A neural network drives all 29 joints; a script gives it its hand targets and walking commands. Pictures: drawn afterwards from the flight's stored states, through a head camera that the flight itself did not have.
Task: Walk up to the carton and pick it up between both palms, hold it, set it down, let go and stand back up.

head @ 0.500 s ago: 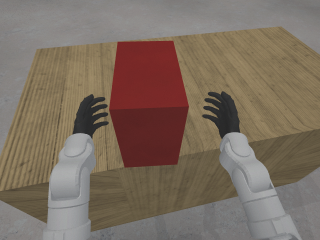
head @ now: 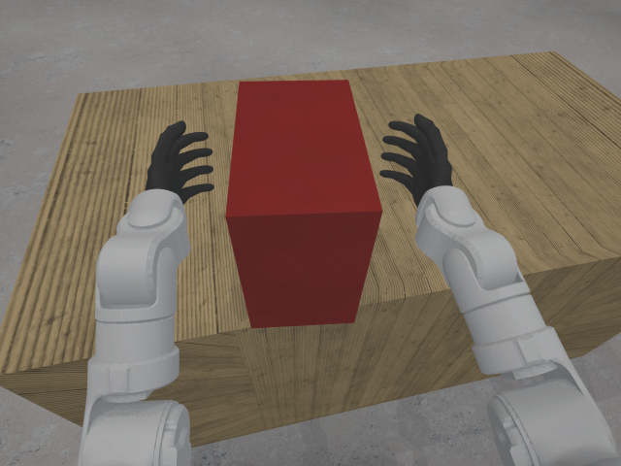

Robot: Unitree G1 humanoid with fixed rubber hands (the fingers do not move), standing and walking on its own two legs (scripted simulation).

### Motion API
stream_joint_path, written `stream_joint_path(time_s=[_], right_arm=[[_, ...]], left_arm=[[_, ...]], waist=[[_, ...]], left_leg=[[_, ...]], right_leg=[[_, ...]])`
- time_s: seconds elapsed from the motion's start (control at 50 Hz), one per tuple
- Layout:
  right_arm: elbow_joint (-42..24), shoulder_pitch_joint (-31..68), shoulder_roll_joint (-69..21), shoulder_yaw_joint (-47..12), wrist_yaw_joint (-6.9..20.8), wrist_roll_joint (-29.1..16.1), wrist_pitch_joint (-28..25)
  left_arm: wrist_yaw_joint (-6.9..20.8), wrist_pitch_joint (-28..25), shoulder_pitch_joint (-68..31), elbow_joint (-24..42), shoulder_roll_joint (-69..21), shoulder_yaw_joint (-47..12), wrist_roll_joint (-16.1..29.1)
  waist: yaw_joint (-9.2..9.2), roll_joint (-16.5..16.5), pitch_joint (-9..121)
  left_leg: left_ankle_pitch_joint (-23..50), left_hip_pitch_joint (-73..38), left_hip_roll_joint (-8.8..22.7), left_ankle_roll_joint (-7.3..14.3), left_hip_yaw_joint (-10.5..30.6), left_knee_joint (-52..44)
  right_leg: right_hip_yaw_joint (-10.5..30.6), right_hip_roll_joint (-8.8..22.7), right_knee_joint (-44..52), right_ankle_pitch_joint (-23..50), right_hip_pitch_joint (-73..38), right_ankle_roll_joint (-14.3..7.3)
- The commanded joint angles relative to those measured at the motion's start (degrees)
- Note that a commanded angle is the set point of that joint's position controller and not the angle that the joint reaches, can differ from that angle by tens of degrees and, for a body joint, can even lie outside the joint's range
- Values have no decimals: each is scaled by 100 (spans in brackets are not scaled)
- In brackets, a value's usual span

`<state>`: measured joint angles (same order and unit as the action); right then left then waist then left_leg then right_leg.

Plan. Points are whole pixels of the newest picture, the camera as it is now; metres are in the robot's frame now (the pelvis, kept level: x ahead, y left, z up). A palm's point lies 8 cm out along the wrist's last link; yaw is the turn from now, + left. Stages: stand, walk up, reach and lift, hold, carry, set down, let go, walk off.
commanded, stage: reach and lift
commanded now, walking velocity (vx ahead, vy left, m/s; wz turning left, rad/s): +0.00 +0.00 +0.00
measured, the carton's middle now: (298, 206) +0.45 +0.04 +0.06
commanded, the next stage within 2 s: none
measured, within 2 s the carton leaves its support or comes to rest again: neither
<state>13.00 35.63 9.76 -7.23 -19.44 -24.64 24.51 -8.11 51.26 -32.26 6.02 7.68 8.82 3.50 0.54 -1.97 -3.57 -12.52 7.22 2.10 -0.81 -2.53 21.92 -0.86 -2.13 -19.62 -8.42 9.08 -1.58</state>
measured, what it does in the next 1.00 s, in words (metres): stands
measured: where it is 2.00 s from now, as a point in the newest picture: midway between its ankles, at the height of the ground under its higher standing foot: outside the picture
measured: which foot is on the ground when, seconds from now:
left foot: down 0.00-1.00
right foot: down 0.00-1.00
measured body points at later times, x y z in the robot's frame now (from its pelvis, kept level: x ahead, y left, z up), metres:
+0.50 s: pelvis +0.02 +0.00 +0.00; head +0.04 +0.02 +0.45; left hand +0.42 +0.18 +0.21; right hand +0.45 -0.10 +0.21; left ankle -0.01 +0.12 -0.75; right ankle +0.03 -0.10 -0.75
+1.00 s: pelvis +0.02 -0.01 +0.00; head +0.05 +0.01 +0.45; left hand +0.45 +0.17 +0.17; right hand +0.46 -0.09 +0.17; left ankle -0.01 +0.12 -0.75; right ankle +0.03 -0.10 -0.75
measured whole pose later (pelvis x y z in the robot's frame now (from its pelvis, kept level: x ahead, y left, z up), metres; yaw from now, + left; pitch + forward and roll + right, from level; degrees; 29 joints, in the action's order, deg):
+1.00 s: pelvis +0.02 -0.01 +0.00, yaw +2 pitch +4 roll -1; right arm 31.9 51.4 8.1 -9.2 -24.0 -27.3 23.0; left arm -9.2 41.3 -47.3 -18.9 8.7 8.0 4.5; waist 0.9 -0.3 0.3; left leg -12.8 13.9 2.6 -1.4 -0.1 22.2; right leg -2.6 -2.8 -17.1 -7.7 13.8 -2.0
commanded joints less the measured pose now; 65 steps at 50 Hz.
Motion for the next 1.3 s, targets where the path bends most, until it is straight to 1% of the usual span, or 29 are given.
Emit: stream_joint_path(time_s=[0.0, 0.06, 0.1, 0.14, 0.18, 0.22, 0.26, 0.3, 0.32, 0.38, 0.42, 0.44, 0.48, 0.5, 0.6, 0.7, 0.78, 0.86, 0.88, 0.94, 1.0, 1.02, 1.08, 1.1, 1.12, 1.18, 1.22, 1.24, 1.28], right_arm=[[-763, 2812, 753, 363, -78, -40, -161], [-700, 3037, 765, 233, -90, -199, -158], [-236, 3061, 825, 175, -79, -221, -95], [-257, 3274, 913, 192, -73, -308, -93], [-411, 3380, 955, 102, -113, -416, -100], [-395, 3808, 1010, 194, -139, -425, -81], [-432, 3748, 929, 76, -158, -465, -65], [-613, 3939, 1159, 153, -151, -544, -85], [-335, 3923, 1134, 162, -168, -458, -43], [26, 4035, 1077, 118, -221, -516, 29], [182, 4030, 1053, 159, -234, -474, 40], [298, 4108, 1107, 157, -255, -475, 65], [339, 4394, 1048, 89, -265, -560, 58], [568, 4514, 992, 182, -298, -470, 83], [376, 4738, 881, -58, -350, -603, -11], [929, 4677, 728, -71, -398, -560, 8], [843, 4515, 700, 44, -426, -532, -166], [896, 4610, 519, 135, -458, -277, -311], [922, 4550, 454, 180, -444, -215, -353], [771, 4415, 207, 41, -435, -129, -513], [1067, 4155, 228, 89, -337, -66, -667], [1268, 3946, 59, 69, -336, 0, -710], [1184, 3862, -2, 224, -359, 280, -921], [1357, 3942, -153, 195, -378, 394, -941], [1375, 3865, -292, 209, -360, 459, -1011], [1341, 4029, -273, 422, -229, 667, -1230], [1980, 4109, -676, 445, -117, 905, -1330], [1798, 3977, -539, 658, -70, 1033, -1481], [2207, 3884, -756, 679, -11, 1203, -1651]], left_arm=[[-83, -106, -2698, 775, 464, -17, 87], [-55, -83, -2814, 763, 609, 56, 60], [-29, -22, -2803, 348, 433, -3, -4], [-97, -60, -3086, 450, 503, 0, 66], [-98, -54, -3169, 586, 668, 39, 44], [-145, -89, -3596, 544, 752, 55, 68], [-198, -95, -3390, 592, 713, 84, 94], [-222, -51, -3616, 915, 685, -18, 185], [-177, 40, -3515, 390, 559, -28, 164], [-94, 37, -3701, 137, 664, -88, 183], [-100, -40, -3787, 54, 732, 23, 94], [-103, -29, -3787, -86, 646, -67, 103], [-166, -133, -4062, -280, 742, -25, 177], [-193, -182, -4168, -505, 752, -36, 197], [-203, -443, -4254, -736, 914, 42, 220], [-120, -581, -4297, -1195, 818, 6, 96], [-146, -835, -4352, -864, 726, -80, 175], [-103, -1097, -4384, -1422, 758, -6, 115], [-118, -1168, -4338, -1512, 683, -62, 98], [-114, -1418, -4140, -1532, 577, -38, 51], [-126, -1544, -3972, -1435, 213, -87, -129], [-88, -1623, -3797, -1866, 276, 14, -202], [5, -1890, -3853, -1753, 211, -17, -241], [28, -1957, -3882, -2081, 193, 28, -315], [61, -2104, -3846, -2150, 99, 25, -296], [-42, -2536, -4141, -2214, 74, -52, -192], [-33, -2860, -4215, -2985, -180, -54, -328], [-66, -3057, -4074, -2736, -303, -45, -333], [-33, -3372, -4081, -3136, -377, 30, -476]], waist=[[127, 475, 2778], [15, 376, 2827], [140, 473, 2435], [93, 473, 2571], [62, 493, 3033], [17, 635, 3333], [-69, 492, 3422], [13, 677, 3819], [107, 574, 3326], [188, 524, 3242], [102, 615, 3317], [191, 639, 3185], [82, 530, 3299], [150, 459, 3143], [16, 278, 3711], [67, 480, 3373], [146, 689, 3821], [144, 364, 3601], [152, 494, 3512], [45, 326, 3786], [30, 677, 3774], [4, 570, 3503], [90, 530, 3569], [42, 447, 3261], [44, 310, 3312], [-28, 419, 3616], [-134, 323, 3292], [-80, 495, 3669], [-134, 365, 3759]], left_leg=[[1493, -529, -177, -175, -10, -151], [1810, -624, -208, -162, 4, -114], [1846, -508, -190, -193, 56, -120], [2035, -699, -133, -265, 97, -76], [2363, -796, -204, -265, 56, 41], [2157, -690, -204, -244, 50, 46], [2458, -639, -180, -260, 70, 102], [2817, -859, -178, -355, 103, 181], [2794, -793, -172, -376, 130, 200], [2583, -756, -187, -366, 146, 137], [2498, -779, -182, -342, 112, 95], [2492, -802, -170, -354, 154, 75], [2242, -616, -162, -317, 123, 51], [2104, -468, -154, -330, 165, 16], [2215, -99, -253, -241, 64, 35], [2064, -186, -226, -284, 100, -26], [2338, -492, -205, -419, 124, 92], [1969, -238, -234, -337, 106, 13], [1904, -174, -210, -334, 113, 9], [2035, -127, -258, -269, 64, 86], [2427, -508, -195, -404, 136, 269], [2240, -452, -190, -352, 119, 259], [2203, -464, -223, -368, 101, 231], [2063, -194, -242, -317, 59, 172], [1845, -84, -259, -244, 49, 140], [1461, 80, -199, -220, 16, 80], [1347, 288, -190, -176, 46, 118], [1630, 91, -168, -229, 83, 165], [1874, 169, -182, -211, 95, 291]], right_leg=[[-111, -120, -15, 1666, -979, 433], [-92, -117, -9, 2071, -1027, 453], [-74, -115, 2, 2041, -997, 424], [-146, -166, 36, 1971, -842, 387], [-108, -154, -18, 2502, -1051, 426], [-99, -142, -108, 2395, -1062, 428], [-113, -169, -171, 2715, -1156, 427], [-132, -181, -193, 3078, -1197, 419], [-170, -204, -146, 2986, -983, 408], [-158, -143, -109, 3005, -934, 430], [-109, -147, -47, 2828, -964, 410], [-144, -147, -22, 2783, -854, 419], [-138, -152, -34, 2673, -985, 441], [-127, -138, -10, 2553, -860, 446], [-55, -75, -210, 3464, -1605, 532], [-105, -52, -95, 3027, -1279, 501], [-195, -92, -83, 3030, -1178, 445], [-212, -63, -77, 2891, -1076, 506], [-196, -45, -52, 2730, -1009, 516], [-167, -20, -208, 3084, -1196, 559], [-216, -60, -168, 2767, -854, 424], [-199, -61, -122, 2571, -764, 456], [-231, -49, -122, 2638, -845, 460], [-149, -5, -113, 2632, -864, 465], [-158, 25, -154, 2648, -843, 506], [-174, 29, -135, 1888, -722, 471], [-181, 55, -121, 1483, -396, 399], [-161, 57, -177, 1688, -392, 383], [-126, 62, -211, 1860, -496, 366]])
